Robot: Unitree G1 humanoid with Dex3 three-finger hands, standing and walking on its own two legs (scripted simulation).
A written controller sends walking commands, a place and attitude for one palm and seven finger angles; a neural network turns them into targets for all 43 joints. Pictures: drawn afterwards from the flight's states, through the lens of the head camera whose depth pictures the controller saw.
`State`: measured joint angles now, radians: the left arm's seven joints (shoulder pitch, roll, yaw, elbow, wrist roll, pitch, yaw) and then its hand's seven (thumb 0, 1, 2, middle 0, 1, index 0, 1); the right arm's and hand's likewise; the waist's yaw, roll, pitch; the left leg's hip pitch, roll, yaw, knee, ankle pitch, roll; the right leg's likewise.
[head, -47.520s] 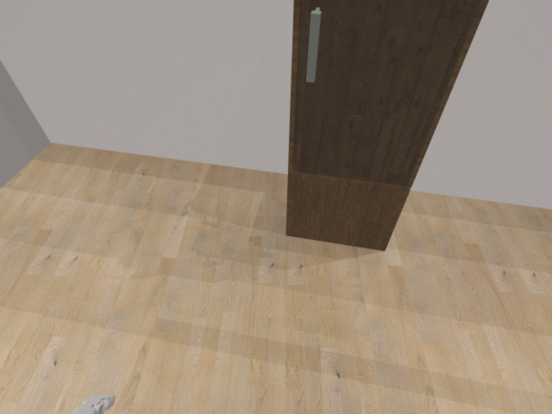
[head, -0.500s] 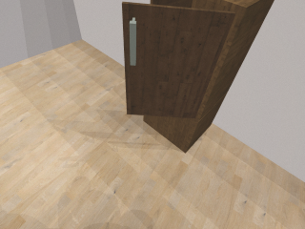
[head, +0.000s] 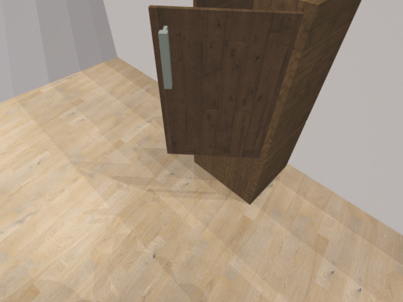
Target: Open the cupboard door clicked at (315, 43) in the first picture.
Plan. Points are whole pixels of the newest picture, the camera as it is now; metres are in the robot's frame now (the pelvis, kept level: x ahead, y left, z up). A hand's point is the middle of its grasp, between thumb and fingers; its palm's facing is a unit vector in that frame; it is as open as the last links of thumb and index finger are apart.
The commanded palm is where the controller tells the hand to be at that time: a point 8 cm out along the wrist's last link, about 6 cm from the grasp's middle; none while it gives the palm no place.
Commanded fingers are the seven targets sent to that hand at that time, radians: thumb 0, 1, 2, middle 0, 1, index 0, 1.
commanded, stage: look again from close up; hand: left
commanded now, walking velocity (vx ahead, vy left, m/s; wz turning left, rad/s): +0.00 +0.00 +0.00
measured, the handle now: (166, 58) +0.73 +0.14 +0.12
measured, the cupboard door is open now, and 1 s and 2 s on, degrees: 41 41 41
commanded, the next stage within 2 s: shuffle to correct the standing spot in 0.12 s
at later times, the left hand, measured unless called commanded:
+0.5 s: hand out of the picture -0.02 +0.16 -0.19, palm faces +0.09 -0.99 -0.13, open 7.3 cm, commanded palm none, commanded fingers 0.00 0.90 0.90 -0.20 -0.30 -0.20 -0.30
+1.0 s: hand (144, 280) +0.20 +0.15 -0.18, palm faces +0.09 -0.97 -0.22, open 7.2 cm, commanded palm none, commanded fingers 0.00 0.90 0.90 -0.20 -0.30 -0.20 -0.30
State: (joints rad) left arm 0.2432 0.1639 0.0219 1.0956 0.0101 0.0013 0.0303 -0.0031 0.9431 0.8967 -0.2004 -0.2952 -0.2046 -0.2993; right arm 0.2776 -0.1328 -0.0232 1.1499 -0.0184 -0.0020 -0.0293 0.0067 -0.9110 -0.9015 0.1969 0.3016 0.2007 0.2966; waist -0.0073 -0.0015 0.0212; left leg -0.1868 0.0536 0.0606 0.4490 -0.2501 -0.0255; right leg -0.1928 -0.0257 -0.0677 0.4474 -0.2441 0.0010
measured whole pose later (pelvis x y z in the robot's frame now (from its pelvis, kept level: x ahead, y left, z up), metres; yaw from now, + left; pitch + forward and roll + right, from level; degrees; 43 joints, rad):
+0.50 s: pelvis +0.03 +0.01 -0.01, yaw +0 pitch -1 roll -1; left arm 0.40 0.12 0.04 1.13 0.02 0.00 0.02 0.00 0.91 0.90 -0.20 -0.30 -0.20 -0.30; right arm 0.36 -0.12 -0.03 1.15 -0.03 0.00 -0.02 0.01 -0.91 -0.90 0.20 0.30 0.20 0.30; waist 0.01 -0.01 -0.01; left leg -0.19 0.06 0.06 0.57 -0.37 -0.01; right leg -0.18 -0.02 -0.07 0.53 -0.34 0.00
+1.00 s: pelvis +0.15 -0.03 -0.01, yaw +2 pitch +0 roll -1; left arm 0.21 0.14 0.07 1.04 0.02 -0.05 0.04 0.00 0.94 0.90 -0.20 -0.29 -0.20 -0.30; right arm 0.35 -0.16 -0.06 1.14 -0.03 0.00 -0.02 0.01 -0.91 -0.90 0.20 0.30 0.20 0.30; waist -0.03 0.03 0.06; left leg -0.42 0.11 0.09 1.08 -0.44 0.00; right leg -0.24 -0.04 -0.18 0.52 -0.27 -0.03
